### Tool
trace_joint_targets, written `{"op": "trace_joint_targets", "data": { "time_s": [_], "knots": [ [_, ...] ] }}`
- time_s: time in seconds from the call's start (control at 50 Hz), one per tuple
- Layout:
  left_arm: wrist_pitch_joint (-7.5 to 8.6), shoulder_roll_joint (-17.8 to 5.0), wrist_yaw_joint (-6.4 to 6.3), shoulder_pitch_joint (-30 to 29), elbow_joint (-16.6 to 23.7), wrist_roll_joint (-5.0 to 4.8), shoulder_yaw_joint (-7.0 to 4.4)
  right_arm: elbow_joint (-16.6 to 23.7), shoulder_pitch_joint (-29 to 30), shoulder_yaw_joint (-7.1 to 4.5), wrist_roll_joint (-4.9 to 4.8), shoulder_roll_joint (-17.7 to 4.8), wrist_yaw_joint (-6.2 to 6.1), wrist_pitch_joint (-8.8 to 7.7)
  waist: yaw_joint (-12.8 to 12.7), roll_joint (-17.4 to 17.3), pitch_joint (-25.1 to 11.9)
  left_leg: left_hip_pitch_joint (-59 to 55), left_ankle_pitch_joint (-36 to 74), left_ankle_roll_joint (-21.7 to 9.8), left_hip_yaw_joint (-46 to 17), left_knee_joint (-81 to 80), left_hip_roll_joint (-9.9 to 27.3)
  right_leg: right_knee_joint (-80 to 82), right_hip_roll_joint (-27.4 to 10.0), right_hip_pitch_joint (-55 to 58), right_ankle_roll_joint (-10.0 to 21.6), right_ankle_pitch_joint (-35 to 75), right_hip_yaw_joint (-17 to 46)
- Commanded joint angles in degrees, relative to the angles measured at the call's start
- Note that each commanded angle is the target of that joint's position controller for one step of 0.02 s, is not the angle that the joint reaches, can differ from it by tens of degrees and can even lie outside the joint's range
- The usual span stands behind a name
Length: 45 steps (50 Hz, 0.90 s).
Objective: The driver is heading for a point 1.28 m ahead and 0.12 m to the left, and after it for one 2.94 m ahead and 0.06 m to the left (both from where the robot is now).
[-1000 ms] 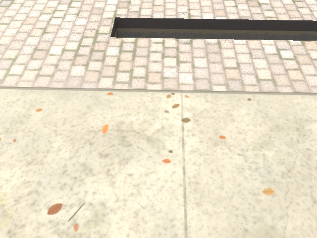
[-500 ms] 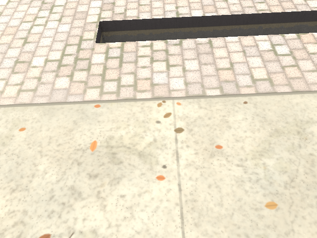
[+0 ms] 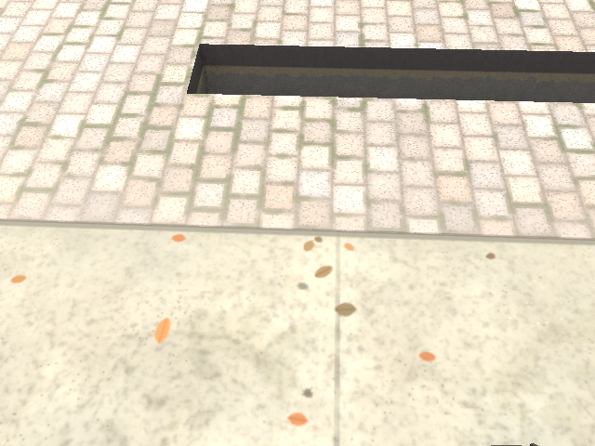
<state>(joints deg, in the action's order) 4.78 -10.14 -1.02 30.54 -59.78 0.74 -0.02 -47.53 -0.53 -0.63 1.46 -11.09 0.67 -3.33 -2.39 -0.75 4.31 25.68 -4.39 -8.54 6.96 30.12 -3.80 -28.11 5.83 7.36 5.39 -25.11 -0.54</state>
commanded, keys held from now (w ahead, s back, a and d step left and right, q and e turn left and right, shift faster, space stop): w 1.00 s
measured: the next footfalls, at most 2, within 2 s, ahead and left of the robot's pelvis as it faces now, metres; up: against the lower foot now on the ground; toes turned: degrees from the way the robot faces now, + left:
right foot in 0.54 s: +0.47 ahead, -0.12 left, +0.00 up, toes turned -3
left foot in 1.10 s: +0.76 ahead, +0.07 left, +0.00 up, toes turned +5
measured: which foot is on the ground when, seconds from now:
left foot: down 0.00-0.56, up 0.58-1.00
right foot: down 0.00-0.00, up 0.02-0.52, down 0.54-1.00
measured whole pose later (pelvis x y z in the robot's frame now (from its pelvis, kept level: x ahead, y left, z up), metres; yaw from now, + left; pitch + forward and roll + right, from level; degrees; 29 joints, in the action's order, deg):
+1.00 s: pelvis +0.53 -0.04 +0.03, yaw +1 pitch +0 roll -1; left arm 5.6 -9.5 -0.1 28.1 -61.5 1.0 -1.2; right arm -51.3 -1.7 -1.2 1.3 -11.1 1.7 -2.1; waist -3.8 -1.8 2.7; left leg 34.2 -1.5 -2.7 3.2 37.7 4.2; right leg -10.0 5.1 4.5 4.5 -15.1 -4.3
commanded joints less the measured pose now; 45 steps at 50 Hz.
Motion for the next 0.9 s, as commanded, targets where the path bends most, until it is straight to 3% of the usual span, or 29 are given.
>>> {"op": "trace_joint_targets", "data": {
  "time_s": [0.02,0.04,0.06,0.08,0.12,0.14,0.18,0.24,0.32,0.44,0.48,0.5,0.52,0.54,0.56,0.58,0.6,0.62,0.64,0.68,0.72,0.76,0.82,0.9],
  "knots": [
    [0.41,-3.33,0.6,4.51,4.55,-1.05,-1.07,-5.18,-26.66,-4.7,0.93,-14.48,-0.98,0.38,7.15,-11.49,-19.65,-44.32,-10.46,-14.53,-47.65,-9.84,27.3,-54.77,0.8,-37.5,-0.82,-4.34,1.19],
    [0.26,-8.19,0.5,0.37,5.1,0.39,-1.89,-4.57,-20.63,-4.63,-1.31,-12.31,-0.23,0.42,7.0,-3.16,-12.61,-36.25,-19.81,-14.53,-45.42,-15.53,25.08,-54.56,-3.17,-42.76,0.71,1.01,4.8],
    [0.47,-9.09,0.9,-5.39,6.72,0.59,-2.32,-3.76,-15.83,-3.7,-1.47,-8.62,0.02,0.09,5.57,-0.87,-5.22,-28.07,-22.24,-12.94,-38.12,-18.39,23.39,-51.68,-5.67,-43.81,1.04,5.37,4.52],
    [0.48,-8.22,1.16,-7.4,7.06,0.71,-2.35,-4.32,-14.39,-2.99,-1.1,-5.73,0.2,-0.46,3.64,2.4,-0.16,-20.25,-17.22,-10.7,-32.85,-20.88,21.02,-47.48,-7.56,-41.69,1.02,6.99,4.25],
    [-0.93,-5.42,1.8,-6.54,6.63,1.49,-1.95,-6.18,-15.42,-1.98,-0.62,-3.54,-0.24,-1.8,0.43,1.93,0.4,-13.25,-7.82,-7.06,-24.42,-22.41,16.61,-41.69,-9.79,-35.71,-0.18,8.43,4.26],
    [-1.46,-4.23,2.1,-6.06,6.43,1.54,-1.77,-7.14,-16.97,-1.95,-0.71,-3.88,-0.31,-2.39,-0.02,1.02,0.09,-12.29,-3.8,-6.71,-21.87,-22.79,15.8,-40.08,-10.01,-34.73,-0.75,8.99,3.5],
    [-2.09,-4.15,2.46,-8.93,7.54,1.48,-1.82,-8.63,-19.49,-2.2,-0.99,-5.62,-0.22,-3.11,-0.18,-0.13,0.55,-11.94,0.12,-6.3,-17.9,-24.04,14.52,-36.45,-11.14,-37.01,-1.77,11.89,1.95],
    [-2.48,-5.2,2.64,-18.06,10.53,1.23,-1.94,-9.76,-22.79,-2.09,-1.18,-6.44,-0.11,-3.03,1.66,-0.71,2.29,-14.53,4.08,-4.6,-14.53,-25.45,12.84,-28.58,-12.62,-43.41,-3.15,19.32,-0.14],
    [-2.39,-4.47,2.83,-26.96,12.99,0.53,-1.46,-11.19,-27.8,-1.6,-1.26,-6.15,-0.33,-2.85,4.64,-2.02,1.85,-19.75,12.28,-1.49,-11.47,-23.97,11.47,-16.97,-11.32,-44.21,-4.03,26.56,-2.52],
    [-1.89,-4.78,2.71,-35.9,15.82,0.43,-1.23,-13.29,-32.76,-1.31,-0.11,-6.73,-1.38,-2.34,7.15,-3.27,2.23,-32.32,21.75,-2.68,-11.61,-19.23,14.64,-7.38,-8.56,-45.65,-2.55,22.97,-3.79],
    [-1.38,-5.36,2.57,-34.86,15.98,0.42,-1.5,-13.57,-31.53,-1.49,0.13,-7.46,-1.75,-2.23,5.45,-3.61,1.92,-34.14,29.02,-2.58,-11.13,-15.95,15.91,-4.55,-7.29,-42.04,-0.85,18.46,-4.04],
    [-1.09,-5.89,2.27,-31.61,15.05,0.46,-1.84,-13.48,-30.2,-1.59,0.11,-7.93,-1.88,-2.23,3.59,-4.02,0.46,-33.64,36.76,-1.85,-10.29,-12.31,15.83,-2.96,-5.64,-36.6,0.23,16.01,-4.65],
    [-0.71,-6.84,1.83,-25.24,12.94,0.54,-2.45,-13.56,-29.38,-1.72,0.01,-8.47,-1.87,-2.14,0.93,-4.18,-2.69,-32.97,42.98,-1.13,-9.6,-5.59,15.26,-0.96,-3.72,-28.78,1.49,15.11,-5.2],
    [-0.13,-8.37,1.24,-15.12,9.5,1.01,-3.34,-13.33,-28.14,-1.65,-0.4,-8.5,-1.73,-2.06,-3.44,-2.81,-7.78,-28.38,40.74,0.0,-7.67,5.08,13.32,2.31,-3.59,-15.89,3.24,18.0,-4.83],
    [0.33,-12.77,0.5,-4.56,7.25,2.53,-4.71,-11.37,-27.26,-1.08,-1.02,-6.97,-1.56,-2.33,-7.12,1.06,-14.87,-15.92,22.49,0.96,-6.06,20.88,10.91,2.33,-14.77,-0.03,6.4,13.53,6.96],
    [-0.06,-17.52,0.73,-1.71,6.65,3.01,-6.01,-10.81,-34.22,-0.18,-3.03,-1.22,-1.03,-2.21,-4.02,14.24,-21.82,4.69,-21.24,3.63,-2.61,42.61,-0.04,7.18,-31.13,14.13,15.06,11.81,34.95],
    [-0.73,-13.88,1.44,-4.96,6.64,0.54,-5.55,-11.41,-30.72,-1.92,-1.31,-7.6,-1.28,-2.05,-3.66,5.3,-18.36,9.79,-23.09,2.59,-10.17,46.89,1.76,11.05,-28.58,9.57,14.11,9.93,37.62],
    [-0.62,-11.24,1.66,-11.28,7.32,-0.07,-4.74,-9.42,-25.68,-2.15,-1.09,-7.2,-1.05,-2.28,-0.99,4.49,-9.58,11.59,-17.5,2.43,-10.35,45.2,4.42,12.72,-26.55,1.15,12.23,11.79,28.02],
    [-0.14,-8.24,1.91,-14.42,7.52,0.08,-4.1,-8.79,-22.85,-2.0,-0.91,-6.11,-0.86,-2.44,0.3,2.1,-5.5,9.99,-14.04,2.66,-10.01,42.3,6.22,14.89,-24.05,-5.78,10.68,17.78,22.24],
    [0.54,-4.64,1.56,-15.01,5.99,0.08,-2.96,-8.82,-22.81,-1.96,0.39,-4.15,-0.2,-1.04,3.59,3.16,-2.98,5.04,-11.94,3.73,-9.52,37.29,8.29,17.33,-19.31,-13.67,7.29,23.49,14.04],
    [1.37,-4.95,1.39,-11.76,4.17,-0.07,-2.87,-8.76,-22.97,-1.95,0.69,-2.75,0.51,0.07,4.52,3.53,-3.04,3.85,-11.07,4.64,-8.32,35.26,8.23,18.37,-18.21,-15.27,7.15,28.58,10.91],
    [1.73,-6.64,1.27,-9.54,2.99,-0.27,-3.13,-7.42,-19.36,-2.03,0.8,-2.78,0.91,0.71,4.75,3.68,-1.51,6.85,-8.05,5.46,-7.18,32.46,9.01,20.02,-17.36,-15.93,7.12,29.16,8.44],
    [1.58,-6.71,1.28,-6.36,1.95,-0.2,-2.85,-4.45,-10.77,-1.97,0.48,-3.45,1.09,1.01,3.18,3.87,0.83,11.68,-1.61,6.59,-5.62,25.03,9.93,21.63,-16.06,-14.92,6.53,30.61,6.2],
    [1.57,-6.83,1.11,-2.38,0.77,-0.16,-2.51,-1.69,-1.89,-1.19,-0.22,-2.64,1.16,0.78,0.84,4.34,1.57,10.26,4.41,6.84,-3.53,12.63,8.59,21.54,-15.32,-12.19,5.42,34.5,3.85]
  ]
}}
Keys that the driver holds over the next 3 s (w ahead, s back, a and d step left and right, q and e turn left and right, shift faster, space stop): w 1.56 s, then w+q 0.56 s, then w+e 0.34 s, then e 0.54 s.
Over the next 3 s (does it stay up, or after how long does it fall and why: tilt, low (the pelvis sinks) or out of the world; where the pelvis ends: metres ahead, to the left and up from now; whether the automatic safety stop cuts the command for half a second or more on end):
stays up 1.37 0.08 0.03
